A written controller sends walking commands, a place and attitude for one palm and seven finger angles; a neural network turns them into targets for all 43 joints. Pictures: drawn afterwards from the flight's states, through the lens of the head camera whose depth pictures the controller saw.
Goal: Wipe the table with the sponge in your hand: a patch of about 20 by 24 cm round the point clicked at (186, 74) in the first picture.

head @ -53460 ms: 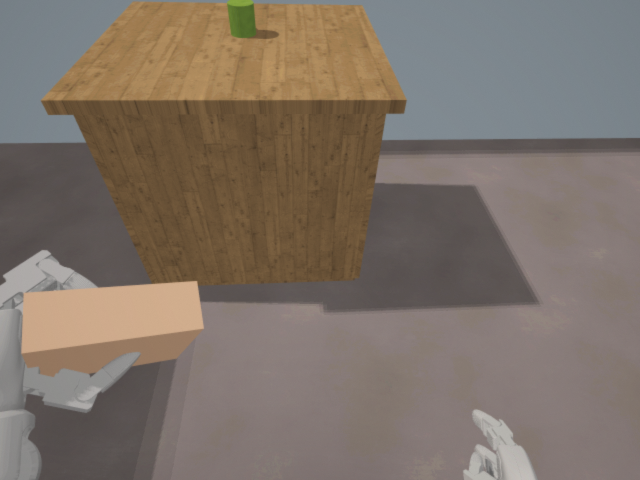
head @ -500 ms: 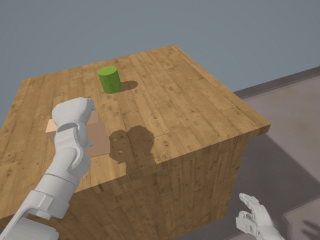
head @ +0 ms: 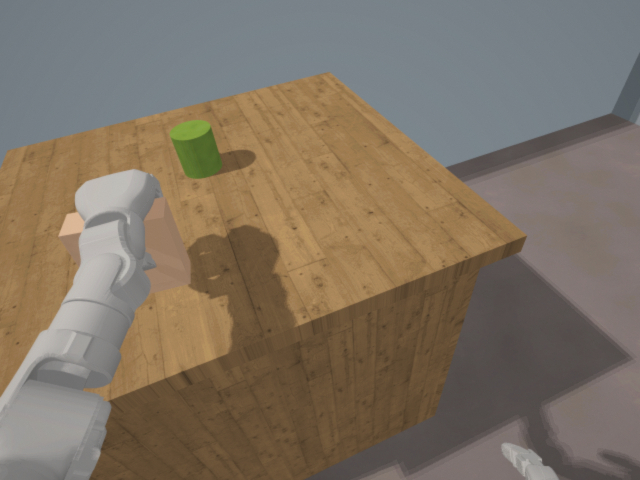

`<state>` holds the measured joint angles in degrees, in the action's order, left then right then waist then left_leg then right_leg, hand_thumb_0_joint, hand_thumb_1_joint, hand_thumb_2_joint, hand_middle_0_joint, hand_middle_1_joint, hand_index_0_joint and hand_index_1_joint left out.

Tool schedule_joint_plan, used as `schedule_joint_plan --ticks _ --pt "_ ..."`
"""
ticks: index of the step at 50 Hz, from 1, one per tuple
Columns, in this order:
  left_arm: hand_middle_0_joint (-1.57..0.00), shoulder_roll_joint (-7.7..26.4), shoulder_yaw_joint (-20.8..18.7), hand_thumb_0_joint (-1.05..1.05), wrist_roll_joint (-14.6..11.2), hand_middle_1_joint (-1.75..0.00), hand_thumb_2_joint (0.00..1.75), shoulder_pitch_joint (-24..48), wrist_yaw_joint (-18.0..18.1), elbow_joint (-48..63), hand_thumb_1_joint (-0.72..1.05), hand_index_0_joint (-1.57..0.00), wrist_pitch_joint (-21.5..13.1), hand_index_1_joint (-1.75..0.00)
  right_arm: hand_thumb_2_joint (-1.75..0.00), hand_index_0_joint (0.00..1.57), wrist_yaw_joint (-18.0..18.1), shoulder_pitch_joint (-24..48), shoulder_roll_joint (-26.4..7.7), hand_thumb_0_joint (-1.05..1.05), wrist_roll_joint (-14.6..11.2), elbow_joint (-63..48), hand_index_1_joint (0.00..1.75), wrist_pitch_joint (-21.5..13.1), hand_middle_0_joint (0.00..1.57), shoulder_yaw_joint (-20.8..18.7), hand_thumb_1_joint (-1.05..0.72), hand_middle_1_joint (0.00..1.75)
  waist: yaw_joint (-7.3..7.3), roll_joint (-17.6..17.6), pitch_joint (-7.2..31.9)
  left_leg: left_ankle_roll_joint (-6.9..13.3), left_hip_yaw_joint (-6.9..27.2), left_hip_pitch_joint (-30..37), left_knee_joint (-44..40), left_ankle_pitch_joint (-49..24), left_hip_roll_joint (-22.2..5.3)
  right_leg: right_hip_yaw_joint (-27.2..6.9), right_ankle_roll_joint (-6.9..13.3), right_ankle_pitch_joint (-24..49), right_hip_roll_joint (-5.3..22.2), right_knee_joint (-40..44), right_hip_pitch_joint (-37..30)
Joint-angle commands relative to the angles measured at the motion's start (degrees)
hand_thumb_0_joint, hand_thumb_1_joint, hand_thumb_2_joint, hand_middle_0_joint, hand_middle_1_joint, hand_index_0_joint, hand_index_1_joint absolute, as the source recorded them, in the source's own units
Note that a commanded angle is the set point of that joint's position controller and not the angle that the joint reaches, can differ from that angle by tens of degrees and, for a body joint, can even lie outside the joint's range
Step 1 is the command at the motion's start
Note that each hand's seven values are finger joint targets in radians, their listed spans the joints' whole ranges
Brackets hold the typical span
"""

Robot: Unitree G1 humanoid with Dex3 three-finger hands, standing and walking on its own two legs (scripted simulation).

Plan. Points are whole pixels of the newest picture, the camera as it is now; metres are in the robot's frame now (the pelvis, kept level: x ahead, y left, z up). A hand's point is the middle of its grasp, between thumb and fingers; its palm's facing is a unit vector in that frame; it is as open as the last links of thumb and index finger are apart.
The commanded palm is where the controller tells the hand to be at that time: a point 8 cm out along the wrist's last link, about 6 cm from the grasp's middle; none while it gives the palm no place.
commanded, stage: wipe forward along the middle lane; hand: left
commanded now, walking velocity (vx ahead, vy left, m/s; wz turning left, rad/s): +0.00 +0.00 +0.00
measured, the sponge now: (139, 263) +0.38 +0.28 +0.10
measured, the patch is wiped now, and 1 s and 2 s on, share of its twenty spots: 1.00 1.00 1.00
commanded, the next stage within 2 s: slide back across to the first lane in 0.40 s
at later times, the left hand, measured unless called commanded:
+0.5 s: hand (122, 205) +0.44 +0.31 +0.15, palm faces -0.08 -0.02 -1.00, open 9.2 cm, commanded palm +0.42 +0.31 +0.18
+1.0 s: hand (85, 210) +0.43 +0.36 +0.15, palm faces -0.01 -0.02 -1.00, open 9.1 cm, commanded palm +0.39 +0.35 +0.21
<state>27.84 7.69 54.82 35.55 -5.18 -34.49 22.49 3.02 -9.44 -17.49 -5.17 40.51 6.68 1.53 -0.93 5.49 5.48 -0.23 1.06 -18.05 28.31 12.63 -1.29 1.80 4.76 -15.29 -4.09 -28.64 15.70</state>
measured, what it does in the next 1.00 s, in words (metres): shifts its weight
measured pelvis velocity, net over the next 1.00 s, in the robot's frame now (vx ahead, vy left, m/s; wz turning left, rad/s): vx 0.03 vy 0.06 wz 0.01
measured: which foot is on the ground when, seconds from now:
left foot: down 0.00-1.00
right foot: down 0.00-1.00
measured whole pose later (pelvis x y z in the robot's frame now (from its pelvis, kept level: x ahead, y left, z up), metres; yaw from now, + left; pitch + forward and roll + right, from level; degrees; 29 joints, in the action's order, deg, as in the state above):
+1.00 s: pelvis +0.03 +0.06 +0.01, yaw +1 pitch +5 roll -1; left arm 30.9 5.9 55.8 39.3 -5.1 -36.0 20.6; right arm 1.4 -7.3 -15.9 -5.0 37.8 7.0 1.5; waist -1.6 4.2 4.7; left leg 3.0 0.2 -17.3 25.7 13.2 2.3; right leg 0.8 0.5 -14.4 -0.5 -22.6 13.0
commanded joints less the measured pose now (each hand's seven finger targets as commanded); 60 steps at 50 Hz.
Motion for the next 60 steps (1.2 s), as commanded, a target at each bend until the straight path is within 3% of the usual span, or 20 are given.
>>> schedule_joint_plan --ticks 1,5,8,10,17,21,23,24,29,31,34,36,37,38,42,46,52,53,57,60 --pt "-1.2 13.04 -2.63 0.0 2.17 -1.6 1.3 12.48 0.6 -2.79 0.1 -1.2 -1.0 -1.6 -0.9 0.2 0.58 7.22 -6.65 0.0 -0.06 -8.39 0.3 -2.22 0.2 -2.15 -0.9 0.3 -0.05 -10.47 6.28 3.21 -2.03 -0.28 -0.8 -2.67 3.56 -6.49 -2.91 10.85 3.36 7.53 -3.64" --pt "-1.2 15.76 -3.51 0.0 2.62 -1.6 1.3 17.37 0.48 -6.88 0.1 -1.2 -2.45 -1.6 -0.9 0.2 0.93 5.8 -7.11 0.0 -0.16 -7.53 0.3 -2.01 0.2 -2.19 -0.9 0.3 0.78 -10.81 4.8 3.3 -1.87 -1.58 -1.25 -0.79 3.45 -6.51 -2.99 6.97 3.27 8.32 -1.88" --pt "-1.2 16.58 -3.36 0.0 3.47 -1.6 1.3 20.64 0.43 -8.89 0.1 -1.2 -3.8 -1.6 -0.9 0.2 0.99 4.29 -7.17 0.0 -0.06 -7.23 0.3 -1.93 0.2 -2.35 -0.9 0.3 1.09 -8.36 6.17 3.34 -1.76 -1.16 -1.43 -1.99 3.42 -5.69 -2.66 8.14 3.1 7.8 -2.04" --pt "-1.2 14.75 -1.94 0.0 3.84 -1.6 1.3 21.33 0.38 -10.44 0.1 -1.2 -4.39 -1.6 -0.9 0.2 0.82 3.58 -7.07 0.0 -0.15 -7.15 0.3 -1.85 0.2 -2.51 -0.9 0.3 1.41 -8.01 6.12 3.41 -1.78 -1.03 -1.27 -2.11 3.37 -5.53 -2.53 8.55 3.05 8.03 -1.25" --pt "-1.2 16.22 -3.62 0.0 3.57 -1.6 1.3 24.84 0.77 -11.41 0.1 -1.2 -7.67 -1.6 -0.9 0.2 0.82 1.17 -7.27 0.0 0.14 -7.02 0.3 -1.52 0.2 -3.02 -0.9 0.3 1.71 -9.43 10.94 3.56 -1.69 -0.78 -1.15 -5.25 3.28 -5.08 -2.47 15.23 3.2 7.08 -4.04" --pt "-1.2 18.04 -4.88 0.0 3.93 -1.6 1.3 24.15 1.78 -14.59 0.1 -1.2 -7.82 -1.6 -0.9 0.2 0.63 0.08 -7.79 0.0 0.17 -6.13 0.3 -1.0 0.2 -3.21 -0.9 0.3 1.78 -9.33 9.5 3.57 -2.26 -1.27 -1.13 -4.94 3.12 -4.95 -2.62 14.89 3.05 7.48 -3.3" --pt "-1.2 17.3 -3.98 0.0 4.49 -1.6 1.3 26.16 1.88 -15.69 0.1 -1.2 -7.82 -1.6 -0.9 0.2 0.59 -0.43 -7.87 0.0 0.09 -5.86 0.3 -0.83 0.2 -3.28 -0.9 0.3 2.35 -8.91 8.88 3.5 -1.98 -0.83 -1.68 -5.58 3.05 -4.0 -2.41 14.24 2.65 7.37 -2.17" --pt "-1.2 14.63 -1.86 0.0 4.42 -1.6 1.3 26.23 1.86 -15.56 0.1 -1.2 -7.65 -1.6 -0.9 0.2 0.39 -0.35 -7.67 0.0 -0.01 -6.02 0.3 -0.86 0.2 -3.22 -0.9 0.3 2.6 -7.23 8.26 3.46 -2.01 -0.4 -1.71 -5.99 3.06 -3.6 -2.24 14.41 2.61 7.47 -1.26" --pt "-1.2 16.72 -4.82 0.0 4.38 -1.6 1.3 24.29 2.72 -9.94 0.1 -1.2 -7.79 -1.6 -0.9 0.2 0.07 0.35 -7.32 0.0 0.18 -7.33 0.3 -0.63 0.2 -3.79 -0.9 0.3 0.82 -6.64 14.72 3.8 -1.5 3.33 -1.81 -11.24 2.97 -2.84 -1.68 18.75 2.47 6.57 -5.63" --pt "-1.2 15.24 -4.33 0.0 3.49 -1.6 1.3 22.19 3.1 -7.65 0.1 -1.2 -7.14 -1.6 -0.9 0.2 -0.19 1.22 -7.15 0.0 0.12 -7.94 0.3 -0.53 0.2 -3.64 -0.9 0.3 0.45 -6.96 14.48 3.9 -1.41 4.12 -2.12 -12.3 2.84 -2.49 -1.59 19.54 2.35 6.8 -6.07" --pt "-1.2 17.74 -7.15 0.0 2.47 -1.6 1.3 19.68 3.81 -4.01 0.1 -1.2 -6.15 -1.6 -0.9 0.2 -0.49 3.03 -7.31 0.0 0.0 -8.74 0.3 -0.54 0.2 -3.57 -0.9 0.3 -0.78 -6.83 14.26 3.97 -1.06 5.07 -2.93 -13.32 2.78 -1.91 -1.47 18.61 2.08 6.93 -6.95" --pt "-1.2 18.3 -7.22 0.0 2.32 -1.6 1.3 21.86 4.12 -1.53 0.1 -1.2 -5.05 -1.6 -0.9 0.2 -0.57 4.47 -7.18 0.0 -0.2 -8.73 0.3 -0.59 0.2 -3.22 -0.9 0.3 -0.56 -7.05 12.52 3.85 -0.88 5.32 -3.68 -12.97 2.64 -1.48 -1.42 17.16 2.02 7.31 -6.21" --pt "-1.2 17.53 -6.72 0.0 1.82 -1.6 1.3 23.28 4.01 0.87 0.1 -1.2 -4.85 -1.6 -0.9 0.2 -0.62 5.49 -6.76 0.0 -0.33 -9.46 0.3 -0.94 0.2 -2.98 -0.9 0.3 -0.81 -4.81 12.29 3.75 -0.26 6.08 -4.43 -13.91 2.52 -1.07 -1.03 16.19 2.01 7.3 -5.67" --pt "-1.2 19.38 -7.84 0.0 2.3 -1.6 1.3 22.81 4.18 -0.23 0.1 -1.2 -3.89 -1.6 -0.9 0.2 -0.65 5.21 -7.25 0.0 -0.22 -8.66 0.3 -0.92 0.2 -3.05 -0.9 0.3 -0.83 -5.61 11.3 3.8 -0.11 6.61 -4.33 -14.07 2.48 -0.99 -1.01 15.57 1.72 7.43 -5.36" --pt "-1.2 19.31 -6.53 0.0 2.63 -1.6 1.3 26.72 3.21 3.99 0.1 -1.2 -1.92 -1.6 -0.9 0.2 -0.83 7.09 -6.64 0.0 -0.39 -9.51 0.3 -1.51 0.2 -2.54 -0.9 0.3 -0.8 -2.74 13.0 3.35 0.82 9.06 -4.82 -16.47 2.29 -0.5 -0.37 15.11 1.7 7.33 -5.24" --pt "-1.2 18.06 -5.28 0.0 3.47 -1.6 1.3 24.14 1.52 5.14 0.1 -1.2 -0.95 -1.6 -0.9 0.2 -0.88 7.02 -6.6 0.0 -0.05 -9.82 0.3 -1.51 0.2 -2.7 -0.9 0.3 -0.67 -3.22 14.21 3.38 1.17 11.45 -3.95 -18.11 2.23 -0.28 -0.26 16.02 1.62 7.29 -5.15" --pt "-1.2 15.68 -4.09 0.0 2.5 -1.6 1.3 22.5 -1.33 11.86 0.1 -1.2 -3.02 -1.6 -0.9 0.2 -0.96 7.58 -6.06 0.0 0.3 -11.53 0.3 -1.81 0.2 -2.41 -0.9 0.3 -0.51 -1.84 16.29 3.06 2.32 14.78 -2.79 -25.85 1.86 0.08 0.04 20.3 1.8 6.61 -5.58" --pt "-1.2 18.32 -6.3 0.0 2.95 -1.6 1.3 21.06 -1.24 11.2 0.1 -1.2 -3.08 -1.6 -0.9 0.2 -1.02 6.89 -6.63 0.0 0.46 -10.69 0.3 -1.61 0.2 -2.56 -0.9 0.3 -0.73 -1.85 15.68 2.96 2.5 15.22 -2.4 -26.55 1.74 0.24 0.07 20.26 1.64 6.47 -5.03" --pt "-1.2 17.29 -6.2 0.0 2.26 -1.6 1.3 19.32 -1.81 14.65 0.1 -1.2 -3.69 -1.6 -0.9 0.2 -1.22 7.95 -6.2 0.0 0.47 -11.57 0.3 -1.56 0.2 -2.19 -0.9 0.3 -0.96 -1.55 14.84 2.68 2.53 14.8 -2.65 -28.3 1.72 0.31 0.18 21.44 1.75 6.68 -5.76" --pt "-1.2 20.25 -9.08 0.0 2.45 -1.6 1.3 15.21 -1.62 14.39 0.1 -1.2 -3.73 -1.6 -0.9 0.2 -1.33 7.57 -6.69 0.0 0.74 -11.28 0.3 -1.39 0.2 -2.16 -0.9 0.3 -1.76 -2.7 15.38 2.68 2.27 14.35 -2.08 -29.6 2.09 0.17 0.07 23.51 1.67 6.41 -7.13"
